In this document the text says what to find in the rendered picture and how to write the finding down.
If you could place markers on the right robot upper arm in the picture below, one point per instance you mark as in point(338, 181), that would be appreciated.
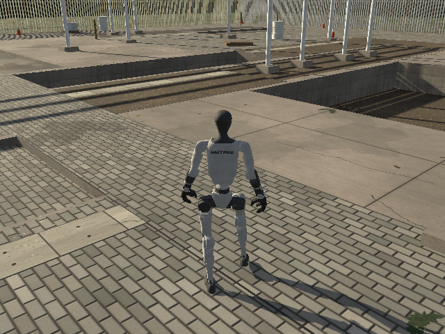
point(248, 159)

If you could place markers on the robot right forearm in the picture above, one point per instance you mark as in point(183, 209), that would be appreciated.
point(256, 185)

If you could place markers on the right robot shin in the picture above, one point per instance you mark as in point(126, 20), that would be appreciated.
point(242, 237)

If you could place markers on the robot left forearm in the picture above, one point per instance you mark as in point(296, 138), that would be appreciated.
point(188, 182)

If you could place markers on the right robot foot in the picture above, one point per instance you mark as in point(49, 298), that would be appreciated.
point(243, 260)

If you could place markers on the left robot upper arm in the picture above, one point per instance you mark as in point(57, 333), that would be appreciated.
point(200, 147)

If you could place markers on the right robot hand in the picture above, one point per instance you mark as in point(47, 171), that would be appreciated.
point(261, 202)

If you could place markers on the left robot hand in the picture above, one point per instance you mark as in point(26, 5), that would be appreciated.
point(191, 194)

